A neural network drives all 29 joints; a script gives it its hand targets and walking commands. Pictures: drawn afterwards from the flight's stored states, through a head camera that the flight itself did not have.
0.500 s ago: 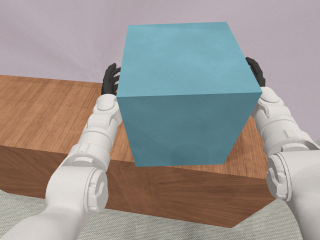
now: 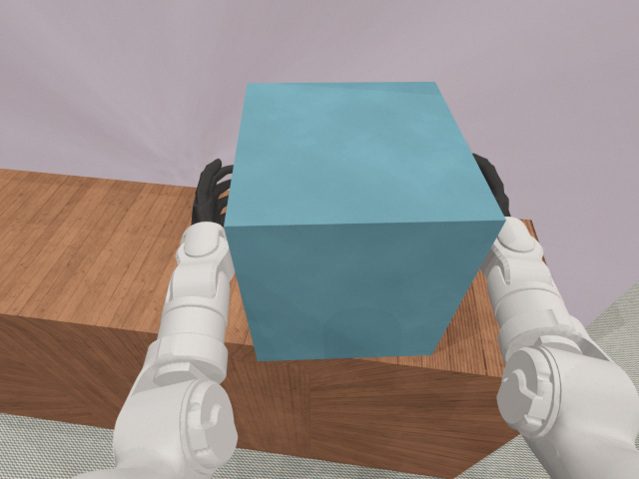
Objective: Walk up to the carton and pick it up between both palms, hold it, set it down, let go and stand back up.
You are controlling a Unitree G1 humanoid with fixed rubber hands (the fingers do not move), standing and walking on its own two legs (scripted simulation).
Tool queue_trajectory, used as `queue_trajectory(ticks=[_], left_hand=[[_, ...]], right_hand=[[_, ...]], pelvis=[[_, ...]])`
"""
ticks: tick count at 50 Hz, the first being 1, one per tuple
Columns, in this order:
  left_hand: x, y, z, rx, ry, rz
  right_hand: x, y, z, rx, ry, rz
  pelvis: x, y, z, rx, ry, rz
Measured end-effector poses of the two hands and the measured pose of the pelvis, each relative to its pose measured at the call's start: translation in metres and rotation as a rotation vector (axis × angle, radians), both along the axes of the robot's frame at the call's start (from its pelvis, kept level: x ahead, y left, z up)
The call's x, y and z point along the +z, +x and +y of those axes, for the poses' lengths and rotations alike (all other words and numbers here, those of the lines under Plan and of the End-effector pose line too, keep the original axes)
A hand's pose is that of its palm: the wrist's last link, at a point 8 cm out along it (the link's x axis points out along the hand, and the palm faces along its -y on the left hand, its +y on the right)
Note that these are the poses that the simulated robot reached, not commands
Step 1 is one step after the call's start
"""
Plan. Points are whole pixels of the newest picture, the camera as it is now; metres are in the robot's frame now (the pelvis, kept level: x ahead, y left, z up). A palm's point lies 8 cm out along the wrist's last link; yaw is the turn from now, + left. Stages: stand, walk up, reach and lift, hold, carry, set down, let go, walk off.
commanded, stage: reach and lift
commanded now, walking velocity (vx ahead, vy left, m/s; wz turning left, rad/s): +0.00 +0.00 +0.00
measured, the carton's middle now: (343, 225) +0.47 +0.04 +0.07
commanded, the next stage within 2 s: none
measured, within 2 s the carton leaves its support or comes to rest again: leaves its support in 0.76 s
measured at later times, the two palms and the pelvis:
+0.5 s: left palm (202, 229) +0.38 +0.21 +0.12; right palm (487, 220) +0.44 -0.14 +0.13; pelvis +0.00 +0.00 +0.00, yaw +2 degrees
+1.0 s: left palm (192, 214) +0.36 +0.20 +0.17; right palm (515, 226) +0.40 -0.15 +0.17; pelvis -0.03 +0.00 +0.00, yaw +1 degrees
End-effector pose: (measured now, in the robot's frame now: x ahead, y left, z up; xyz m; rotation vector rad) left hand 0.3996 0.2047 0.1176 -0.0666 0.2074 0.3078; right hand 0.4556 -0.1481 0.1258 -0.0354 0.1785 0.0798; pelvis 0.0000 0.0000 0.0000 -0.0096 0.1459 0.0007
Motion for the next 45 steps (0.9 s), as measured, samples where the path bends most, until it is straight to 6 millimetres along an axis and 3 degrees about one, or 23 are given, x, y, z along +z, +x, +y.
queue_trajectory(ticks=[20, 32, 39, 45], left_hand=[[0.002, -0.010, 0.003, 0.014, 0.018, -0.014], [0.002, -0.023, 0.004, -0.006, 0.013, -0.001], [0.014, -0.031, 0.001, -0.024, 0.029, 0.012], [0.035, -0.034, -0.004, -0.045, 0.045, -0.004]], right_hand=[[0.003, -0.006, 0.004, 0.016, -0.037, -0.035], [0.002, -0.027, 0.004, -0.009, -0.044, -0.026], [0.004, -0.043, 0.000, -0.028, -0.025, -0.005], [0.023, -0.053, -0.006, -0.050, -0.029, -0.023]], pelvis=[[-0.001, 0.000, -0.005, 0.020, -0.005, 0.007], [0.000, -0.010, -0.002, 0.036, -0.003, -0.005], [0.000, -0.016, 0.001, 0.038, -0.005, -0.033], [0.000, -0.023, 0.001, 0.026, -0.003, -0.059]])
